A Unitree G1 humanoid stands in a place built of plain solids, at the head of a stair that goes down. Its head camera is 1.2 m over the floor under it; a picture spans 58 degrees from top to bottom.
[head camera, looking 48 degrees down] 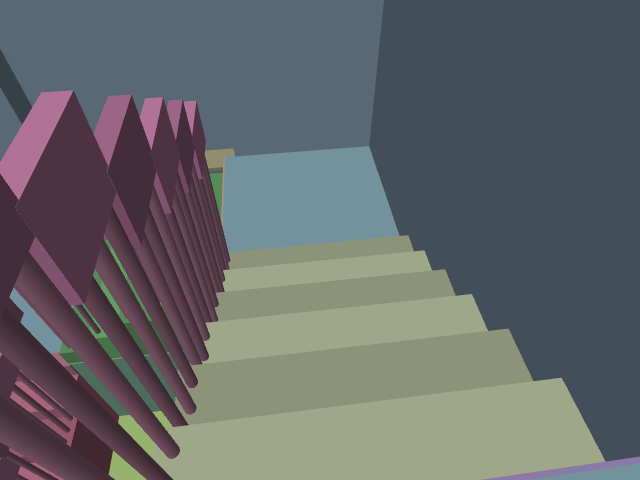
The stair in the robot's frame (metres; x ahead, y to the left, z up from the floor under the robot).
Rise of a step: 0.17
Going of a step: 0.29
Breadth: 1.31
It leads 7 degrees to the left of straight ahead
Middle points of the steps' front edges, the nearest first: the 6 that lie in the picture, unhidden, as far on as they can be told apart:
0.54 -0.15 -0.16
0.82 -0.11 -0.34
1.11 -0.08 -0.51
1.40 -0.04 -0.68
1.68 0.00 -0.85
1.97 0.03 -1.02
